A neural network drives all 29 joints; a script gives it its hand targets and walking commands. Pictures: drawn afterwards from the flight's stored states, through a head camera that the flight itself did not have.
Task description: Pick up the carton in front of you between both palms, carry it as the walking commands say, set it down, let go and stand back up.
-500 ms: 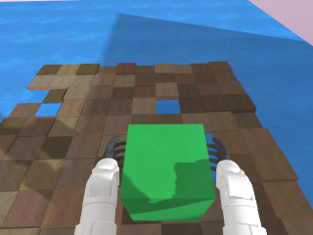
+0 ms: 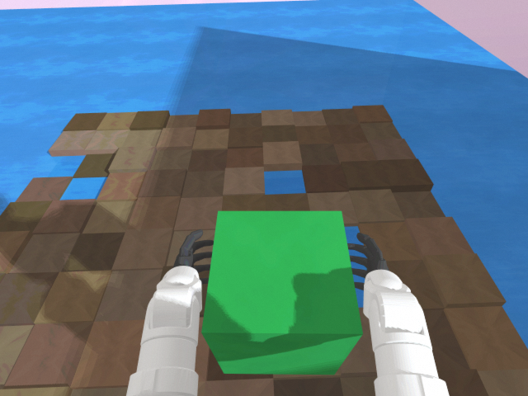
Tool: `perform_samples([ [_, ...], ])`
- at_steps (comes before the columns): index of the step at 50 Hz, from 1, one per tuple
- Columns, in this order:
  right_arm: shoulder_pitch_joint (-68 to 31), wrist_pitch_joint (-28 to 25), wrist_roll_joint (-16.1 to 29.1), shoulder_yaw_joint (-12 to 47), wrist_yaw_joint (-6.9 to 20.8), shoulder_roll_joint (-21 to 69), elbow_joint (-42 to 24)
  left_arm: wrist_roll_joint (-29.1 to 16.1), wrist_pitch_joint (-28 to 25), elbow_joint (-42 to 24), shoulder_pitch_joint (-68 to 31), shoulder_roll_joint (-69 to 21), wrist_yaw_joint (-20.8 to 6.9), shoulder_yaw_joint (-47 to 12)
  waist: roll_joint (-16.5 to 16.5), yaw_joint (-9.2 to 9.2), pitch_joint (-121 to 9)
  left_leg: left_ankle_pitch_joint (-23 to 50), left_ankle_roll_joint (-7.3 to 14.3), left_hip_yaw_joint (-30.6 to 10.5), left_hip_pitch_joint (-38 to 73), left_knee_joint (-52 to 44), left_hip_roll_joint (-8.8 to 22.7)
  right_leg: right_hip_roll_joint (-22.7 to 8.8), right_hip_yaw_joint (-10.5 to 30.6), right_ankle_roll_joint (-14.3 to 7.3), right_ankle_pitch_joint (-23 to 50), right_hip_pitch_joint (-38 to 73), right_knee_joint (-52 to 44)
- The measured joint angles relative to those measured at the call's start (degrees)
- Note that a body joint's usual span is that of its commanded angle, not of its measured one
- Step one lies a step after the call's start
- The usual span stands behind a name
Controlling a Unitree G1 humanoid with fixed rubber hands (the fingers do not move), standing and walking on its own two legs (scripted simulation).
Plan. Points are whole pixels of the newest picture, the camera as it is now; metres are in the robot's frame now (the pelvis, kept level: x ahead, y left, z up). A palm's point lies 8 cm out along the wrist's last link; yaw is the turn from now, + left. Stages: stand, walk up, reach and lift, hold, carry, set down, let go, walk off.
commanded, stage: carry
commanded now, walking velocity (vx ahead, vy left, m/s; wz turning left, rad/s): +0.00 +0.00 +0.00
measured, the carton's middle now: (279, 297) +0.31 +0.00 -0.05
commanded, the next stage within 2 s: none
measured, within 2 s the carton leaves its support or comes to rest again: neither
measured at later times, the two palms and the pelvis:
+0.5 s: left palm (185, 276) +0.30 +0.15 +0.05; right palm (377, 281) +0.29 -0.15 +0.04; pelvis +0.00 +0.00 +0.00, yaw +0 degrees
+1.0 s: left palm (195, 261) +0.31 +0.13 +0.07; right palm (392, 267) +0.29 -0.17 +0.07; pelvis -0.01 +0.00 -0.02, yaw -2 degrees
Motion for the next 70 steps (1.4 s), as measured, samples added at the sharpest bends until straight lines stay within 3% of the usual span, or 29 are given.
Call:
perform_samples([
  [11, 0.5, 0.2, 0.9, 0.9, -0.2, -0.1, -2.2, -1.0, 0.0, -2.8, 1.5, 0.4, 0.3, -1.1, -0.9, 0.15, 0.4, -0.4, -0.1, 0.3, -0.2, 0.2, 0.1, -0.1, 0.1, 0.7, -0.4, -0.3, -0.2],
  [26, 0.9, 0.2, 0.8, 0.9, -0.1, -0.2, -1.1, -0.5, 0.3, -1.4, 1.2, 0.3, 0.2, -0.8, -0.5, -0.16, -0.2, -0.2, 0.1, 0.7, 0.4, 0.3, -0.2, -0.5, 0.1, 0.4, -0.7, 0.5, -0.8],
  [39, -0.9, -0.1, -0.4, -0.2, -0.3, 0.2, 0.8, -0.3, -0.4, 0.3, 0.1, 0.0, 0.0, 0.5, -2.1, -0.01, -0.2, -1.6, 0.3, 2.4, -1.8, 3.2, -1.9, -2.2, 1.8, 0.1, -7.1, 0.2, -2.7],
  [49, -4.5, 7.3, 5.0, 0.8, -2.4, 0.7, -13.1, -5.5, 7.2, -15.1, -2.1, -0.5, 1.9, 1.5, -3.5, -0.71, 2.3, -2.4, 0.5, 3.7, -4.2, 6.1, -2.5, -3.2, 3.5, -0.8, -11.0, -1.3, -2.6],
  [55, -5.7, 13.4, 4.8, 0.8, -2.9, 0.1, -12.5, -4.8, 12.6, -14.6, -2.4, -0.4, 2.7, 0.8, -3.6, -1.05, -0.1, -3.1, 0.4, 3.6, -3.4, 7.1, -2.3, -3.1, 3.9, -0.7, -11.6, -0.7, -1.5],
  [63, -10.9, 18.1, 7.5, 0.3, -4.6, -1.6, -12.0, -7.8, 17.4, -15.2, -5.9, 1.5, 4.5, 1.0, -3.7, -0.53, 1.6, -1.6, 0.9, 4.3, -3.2, 6.5, -2.2, -2.9, 4.6, -1.0, -9.6, -0.6, -2.5],
  [67, -14.1, 19.1, 8.2, 0.5, -7.8, -1.6, -12.3, -9.0, 19.5, -15.8, -8.8, 1.7, 7.5, 0.7, -3.3, -0.23, 2.8, -0.5, 1.2, 4.4, -4.0, 6.1, -2.3, -2.8, 4.8, -1.1, -8.2, -1.2, -3.4],
  [70, -16.3, 20.0, 8.7, -0.4, -8.6, -1.3, -12.5, -9.8, 20.6, -15.8, -10.5, 1.6, 9.4, 2.0, -3.0, -0.32, 3.1, 0.0, 1.4, 4.4, -4.6, 6.0, -2.3, -2.7, 4.8, -1.1, -7.5, -1.6, -3.9],
])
